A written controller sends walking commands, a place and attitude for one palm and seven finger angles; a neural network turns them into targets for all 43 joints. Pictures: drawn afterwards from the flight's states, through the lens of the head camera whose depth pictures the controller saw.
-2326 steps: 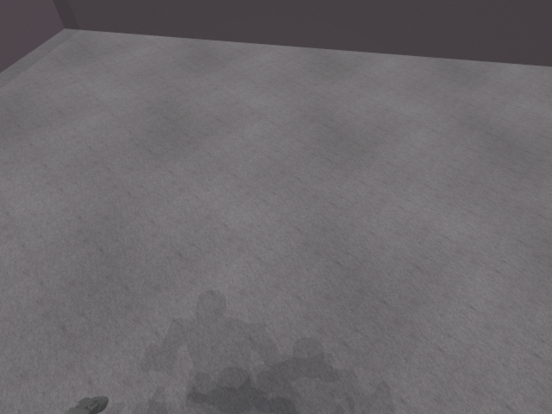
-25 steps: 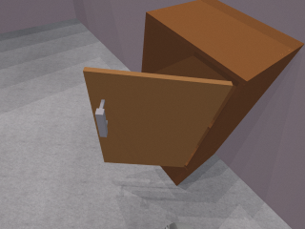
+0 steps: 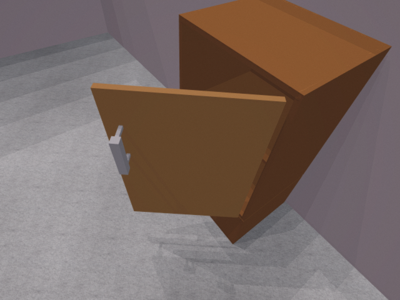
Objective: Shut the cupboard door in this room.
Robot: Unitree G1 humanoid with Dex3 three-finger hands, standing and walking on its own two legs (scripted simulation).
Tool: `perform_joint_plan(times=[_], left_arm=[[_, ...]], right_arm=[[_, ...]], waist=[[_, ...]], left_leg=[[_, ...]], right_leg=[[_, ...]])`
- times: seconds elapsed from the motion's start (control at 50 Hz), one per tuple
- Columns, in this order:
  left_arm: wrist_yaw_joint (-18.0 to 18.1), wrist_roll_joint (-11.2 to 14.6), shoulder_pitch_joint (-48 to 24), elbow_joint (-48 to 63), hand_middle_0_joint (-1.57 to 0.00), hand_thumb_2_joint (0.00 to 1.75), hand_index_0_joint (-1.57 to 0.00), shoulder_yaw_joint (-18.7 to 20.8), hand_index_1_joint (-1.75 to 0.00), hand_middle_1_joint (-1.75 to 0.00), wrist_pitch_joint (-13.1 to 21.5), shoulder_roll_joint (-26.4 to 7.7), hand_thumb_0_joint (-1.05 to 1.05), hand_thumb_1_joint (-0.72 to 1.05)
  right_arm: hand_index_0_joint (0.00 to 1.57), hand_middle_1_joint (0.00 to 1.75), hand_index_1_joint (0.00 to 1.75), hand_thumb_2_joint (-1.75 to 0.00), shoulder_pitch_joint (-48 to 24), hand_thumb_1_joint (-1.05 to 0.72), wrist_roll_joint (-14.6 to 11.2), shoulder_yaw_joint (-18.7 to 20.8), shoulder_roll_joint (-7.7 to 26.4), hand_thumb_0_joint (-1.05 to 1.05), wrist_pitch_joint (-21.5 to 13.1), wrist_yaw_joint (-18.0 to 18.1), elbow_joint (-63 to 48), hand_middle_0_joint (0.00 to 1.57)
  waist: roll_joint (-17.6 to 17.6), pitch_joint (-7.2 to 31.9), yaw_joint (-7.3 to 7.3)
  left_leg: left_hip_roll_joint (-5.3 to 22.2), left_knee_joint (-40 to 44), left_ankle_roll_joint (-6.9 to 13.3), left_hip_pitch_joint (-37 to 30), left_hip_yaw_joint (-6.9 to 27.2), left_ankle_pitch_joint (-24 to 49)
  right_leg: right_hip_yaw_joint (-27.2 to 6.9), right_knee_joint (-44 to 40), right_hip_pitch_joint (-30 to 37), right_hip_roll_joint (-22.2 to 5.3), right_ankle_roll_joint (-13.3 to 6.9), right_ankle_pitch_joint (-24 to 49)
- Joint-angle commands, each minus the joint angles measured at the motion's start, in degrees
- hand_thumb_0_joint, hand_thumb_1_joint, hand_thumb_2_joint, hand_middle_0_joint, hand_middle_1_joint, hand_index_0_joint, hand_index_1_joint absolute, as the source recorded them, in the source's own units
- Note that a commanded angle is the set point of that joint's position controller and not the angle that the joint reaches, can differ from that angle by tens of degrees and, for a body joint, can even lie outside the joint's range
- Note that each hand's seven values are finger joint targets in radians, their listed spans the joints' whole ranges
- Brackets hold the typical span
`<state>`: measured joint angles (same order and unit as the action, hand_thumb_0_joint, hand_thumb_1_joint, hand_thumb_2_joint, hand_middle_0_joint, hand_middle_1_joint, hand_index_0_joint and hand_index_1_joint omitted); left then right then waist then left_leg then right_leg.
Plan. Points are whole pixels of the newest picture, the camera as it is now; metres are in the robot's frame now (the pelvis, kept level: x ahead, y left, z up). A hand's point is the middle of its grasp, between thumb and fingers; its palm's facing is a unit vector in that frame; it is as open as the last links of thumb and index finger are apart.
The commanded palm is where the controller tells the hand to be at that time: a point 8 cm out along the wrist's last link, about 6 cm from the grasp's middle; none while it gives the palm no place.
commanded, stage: come to a stop and stand still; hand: left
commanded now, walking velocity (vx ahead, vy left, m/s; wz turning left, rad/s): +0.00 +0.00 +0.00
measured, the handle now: (122, 150) +0.45 +0.23 -0.02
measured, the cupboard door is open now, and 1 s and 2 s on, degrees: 50 50 50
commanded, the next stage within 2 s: look again from close up in 1.40 s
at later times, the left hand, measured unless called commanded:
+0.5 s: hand out of the picture +0.00 +0.19 -0.15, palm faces +0.00 -0.96 -0.26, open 7.4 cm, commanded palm none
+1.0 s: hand out of the picture +0.07 +0.13 -0.15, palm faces +0.01 -0.97 -0.25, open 7.3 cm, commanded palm none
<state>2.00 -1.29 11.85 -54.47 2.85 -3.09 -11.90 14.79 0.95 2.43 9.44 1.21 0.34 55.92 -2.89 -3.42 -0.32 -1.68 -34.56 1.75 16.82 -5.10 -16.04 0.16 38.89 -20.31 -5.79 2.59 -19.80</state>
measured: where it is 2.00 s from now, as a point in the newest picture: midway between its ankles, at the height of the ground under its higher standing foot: outside the picture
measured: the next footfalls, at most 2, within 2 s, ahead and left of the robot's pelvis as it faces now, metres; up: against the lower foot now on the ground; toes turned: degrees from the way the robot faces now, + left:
none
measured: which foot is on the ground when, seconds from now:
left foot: down 0.00-1.00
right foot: down 0.00-1.00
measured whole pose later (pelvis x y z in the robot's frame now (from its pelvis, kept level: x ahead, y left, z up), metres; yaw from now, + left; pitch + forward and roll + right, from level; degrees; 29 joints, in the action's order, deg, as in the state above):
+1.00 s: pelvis +0.04 -0.05 +0.02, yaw +1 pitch +0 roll +1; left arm 2.0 -0.5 12.2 -63.3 -0.7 0.9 -9.0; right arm 16.0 0.7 -0.4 9.0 -0.9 1.5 63.6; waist 2.1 -3.6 0.4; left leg 1.2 -23.1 -1.3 8.2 -2.9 -14.4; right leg -1.4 27.8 -11.6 0.3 -1.1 -15.9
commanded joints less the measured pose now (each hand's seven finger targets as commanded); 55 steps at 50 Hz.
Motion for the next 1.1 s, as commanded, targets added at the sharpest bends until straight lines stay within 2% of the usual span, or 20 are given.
perform_joint_plan(times=[0.0, 0.02, 0.04, 0.06, 0.08, 0.1, 0.12, 0.14, 0.16, 0.2, 0.24, 0.32, 0.36, 0.4, 0.48, 0.52, 0.68, 0.76, 1.02, 1.08], left_arm=[[0.80, 0.10, 8.76, 1.00, -0.20, 0.90, -0.20, -0.38, -0.30, -0.30, 2.21, -6.32, 0.00, 0.90], [0.33, -0.39, 6.98, 1.11, -0.20, 0.90, -0.20, -0.92, -0.30, -0.30, 3.13, -7.02, 0.00, 0.90], [0.08, -0.22, 4.66, 1.92, -0.20, 0.90, -0.20, -1.03, -0.30, -0.30, 3.55, -7.99, 0.00, 0.90], [-0.13, -0.16, 2.58, 2.25, -0.20, 0.90, -0.20, -1.18, -0.30, -0.30, 3.64, -7.60, 0.00, 0.90], [-0.15, 0.00, 2.43, 2.06, -0.20, 0.90, -0.20, -1.47, -0.30, -0.30, 3.39, -6.71, 0.00, 0.90], [-0.14, 0.03, 3.05, 1.26, -0.20, 0.90, -0.20, -1.72, -0.30, -0.30, 3.10, -5.49, 0.00, 0.90], [-0.13, 0.04, 4.25, 0.44, -0.20, 0.90, -0.20, -1.90, -0.30, -0.30, 2.94, -4.62, 0.00, 0.90], [-0.18, -0.01, 5.22, -0.37, -0.20, 0.90, -0.20, -2.23, -0.30, -0.30, 2.95, -3.84, 0.00, 0.90], [-0.32, -0.13, 5.03, -0.90, -0.20, 0.90, -0.20, -2.41, -0.30, -0.30, 3.06, -3.67, 0.00, 0.90], [-0.24, 0.12, 6.38, -1.66, -0.20, 0.90, -0.20, -2.56, -0.30, -0.30, 3.24, -3.97, 0.00, 0.90], [-0.22, 0.03, 7.01, -2.40, -0.20, 0.90, -0.20, -2.60, -0.30, -0.30, 3.26, -4.52, 0.00, 0.90], [-0.27, -0.03, 7.68, -3.47, -0.20, 0.90, -0.20, -2.79, -0.30, -0.30, 3.61, -4.54, 0.00, 0.90], [-0.27, -0.02, 8.07, -4.00, -0.20, 0.90, -0.20, -2.74, -0.30, -0.30, 3.94, -4.52, 0.00, 0.90], [-0.22, 0.13, 7.71, -4.54, -0.20, 0.90, -0.20, -2.80, -0.30, -0.30, 4.20, -4.57, 0.00, 0.90], [-0.10, 0.37, 6.99, -5.46, -0.20, 0.90, -0.20, -2.76, -0.30, -0.30, 4.31, -4.84, 0.00, 0.90], [0.01, 0.45, 6.87, -6.08, -0.20, 0.90, -0.20, -2.75, -0.30, -0.30, 4.30, -4.67, 0.00, 0.90], [0.19, 0.55, 5.28, -7.09, -0.20, 0.90, -0.20, -2.55, -0.30, -0.30, 4.60, -3.94, 0.00, 0.90], [0.21, 0.59, 4.99, -7.38, -0.20, 0.90, -0.20, -2.42, -0.30, -0.30, 4.74, -3.81, 0.00, 0.90], [0.34, 0.74, 3.85, -7.21, -0.20, 0.90, -0.20, -1.90, -0.30, -0.30, 4.92, -3.83, 0.00, 0.90], [0.36, 0.71, 4.11, -7.28, -0.20, 0.90, -0.20, -1.89, -0.30, -0.30, 4.93, -3.48, 0.00, 0.90]], right_arm=[[0.20, 0.30, 0.30, -0.90, -8.72, -0.90, 0.25, 0.77, 8.39, 0.00, -0.74, -0.62, -9.40, 0.20], [0.20, 0.30, 0.30, -0.90, -5.89, -0.90, 0.35, 0.03, 7.12, 0.00, -0.93, -0.69, -9.92, 0.20], [0.20, 0.30, 0.30, -0.90, -1.43, -0.90, 0.34, -0.23, 6.47, 0.00, -1.32, -0.67, -9.44, 0.20], [0.20, 0.30, 0.30, -0.90, 1.37, -0.90, 0.52, -0.73, 6.01, 0.00, -1.82, -0.55, -8.67, 0.20], [0.20, 0.30, 0.30, -0.90, 3.37, -0.90, 0.28, -0.60, 7.22, 0.00, -2.21, -0.38, -8.35, 0.20], [0.20, 0.30, 0.30, -0.90, 3.19, -0.90, 0.13, -0.22, 8.98, 0.00, -2.15, -0.02, -7.95, 0.20], [0.20, 0.30, 0.30, -0.90, 2.25, -0.90, -0.02, 0.06, 9.57, 0.00, -2.09, 0.25, -8.09, 0.20], [0.20, 0.30, 0.30, -0.90, 1.44, -0.90, -0.04, -0.02, 9.83, 0.00, -2.07, 0.37, -7.90, 0.20], [0.20, 0.30, 0.30, -0.90, 1.33, -0.90, 0.00, -0.34, 8.96, 0.00, -2.27, 0.47, -7.66, 0.20], [0.20, 0.30, 0.30, -0.90, 1.20, -0.90, -0.13, -0.55, 8.89, 0.00, -2.46, 0.47, -7.02, 0.20], [0.20, 0.30, 0.30, -0.90, 1.12, -0.90, -0.17, -0.54, 8.99, 0.00, -2.28, 0.33, -6.35, 0.20], [0.20, 0.30, 0.30, -0.90, 1.74, -0.90, -0.06, -0.75, 9.04, 0.00, -2.35, 0.20, -4.50, 0.20], [0.20, 0.30, 0.30, -0.90, 1.90, -0.90, -0.06, -0.87, 8.52, 0.00, -2.67, 0.23, -3.67, 0.20], [0.20, 0.30, 0.30, -0.90, 2.31, -0.90, -0.17, -1.09, 8.38, 0.00, -2.97, 0.34, -2.74, 0.20], [0.20, 0.30, 0.30, -0.90, 2.84, -0.90, -0.25, -1.43, 7.81, 0.00, -3.40, 0.64, -0.66, 0.20], [0.20, 0.30, 0.30, -0.90, 3.24, -0.90, -0.27, -1.55, 7.51, 0.00, -3.39, 0.77, 0.39, 0.20], [0.20, 0.30, 0.30, -0.90, 4.29, -0.90, -0.25, -1.88, 5.33, 0.00, -3.09, 1.09, 3.70, 0.20], [0.20, 0.30, 0.30, -0.90, 4.81, -0.90, -0.17, -2.02, 4.38, 0.00, -3.03, 1.22, 4.86, 0.20], [0.20, 0.30, 0.30, -0.90, 5.51, -0.90, -0.15, -1.87, 3.67, 0.00, -2.61, 1.51, 6.59, 0.20], [0.20, 0.30, 0.30, -0.90, 5.04, -0.90, -0.16, -1.83, 3.47, 0.00, -2.53, 1.60, 6.80, 0.20]], waist=[[13.79, 3.01, -4.90], [10.76, 1.29, -2.35], [10.45, 1.48, 0.21], [13.36, 2.63, 1.54], [14.68, 3.63, 1.96], [13.40, 1.70, 1.22], [9.55, 0.32, 0.31], [6.42, -0.54, -0.25], [5.41, -1.76, -0.30], [7.23, -1.48, -0.26], [5.40, -2.79, -0.06], [3.03, -2.45, 0.25], [2.95, -0.82, 0.22], [1.36, 0.15, 0.52], [2.79, 1.33, 0.54], [2.58, 1.73, 0.57], [1.41, 0.17, 0.56], [2.13, 0.49, 0.41], [1.78, 1.74, 0.69], [2.11, 1.01, 0.62]], left_leg=[[8.06, 9.78, 2.93, 12.35, 8.02, -11.36], [5.31, 7.49, 1.03, 9.76, 7.27, -13.60], [4.72, 7.74, 0.48, 4.59, 7.56, -9.36], [6.16, 10.27, 0.67, 0.28, 9.40, -5.20], [9.47, 15.08, 0.93, -0.69, 13.68, -4.80], [11.98, 18.06, 1.68, 0.04, 16.60, -4.40], [12.86, 18.82, 2.77, 1.25, 16.85, -4.85], [12.27, 18.50, 3.09, 1.67, 15.70, -4.82], [11.04, 18.24, 2.71, 1.23, 14.18, -1.61], [9.52, 19.31, 1.59, -0.36, 12.69, -4.17], [8.85, 21.05, 1.13, 0.05, 12.76, -10.37], [7.92, 20.82, 1.25, -1.60, 11.41, -9.45], [7.60, 19.74, 1.39, -3.72, 10.25, -5.43], [7.19, 18.10, 1.25, -5.23, 9.13, -0.82], [6.99, 16.15, 0.98, -7.24, 7.60, 7.58], [7.06, 15.54, 0.77, -8.21, 7.05, 9.38], [6.59, 14.74, 0.06, -7.45, 6.27, 8.89], [6.55, 14.49, -0.26, -7.84, 5.84, 9.56], [6.86, 13.77, -1.39, -9.61, 4.63, 11.02], [6.83, 13.84, -1.48, -9.86, 4.57, 10.92]], right_leg=[[0.99, -0.44, 8.03, 2.58, -4.86, -2.11], [-4.02, -6.85, 3.39, 0.19, -6.22, -6.69], [-6.76, -9.22, -0.97, -1.23, -7.45, -6.86], [-4.75, -8.00, -2.45, 0.75, -6.85, -4.29], [-0.23, -4.50, -1.03, 3.44, -5.13, -3.65], [1.81, -2.42, -0.44, 4.75, -4.07, -3.65], [1.62, -2.46, 0.65, 4.49, -3.85, -2.76], [0.57, -4.25, 1.67, 4.20, -3.90, -0.80], [-0.28, -6.14, 1.93, 4.11, -4.15, 1.51], [-2.45, -8.99, 2.44, 3.24, -4.44, 2.49], [-3.66, -10.73, 2.20, 2.92, -4.56, 1.88], [-5.01, -12.94, 2.05, 2.02, -4.54, 2.65], [-5.27, -13.56, 2.68, 1.49, -4.53, 5.12], [-6.10, -14.01, 3.32, 0.91, -4.42, 7.55], [-5.76, -13.71, 5.02, 0.35, -3.99, 11.88], [-5.73, -13.79, 5.41, 0.20, -3.87, 12.75], [-6.50, -15.05, 6.63, -0.15, -4.63, 14.95], [-6.46, -15.41, 7.70, -0.19, -4.99, 16.68], [-6.38, -16.31, 9.66, -0.16, -5.48, 21.11], [-6.37, -16.72, 9.42, -0.09, -5.56, 21.46]])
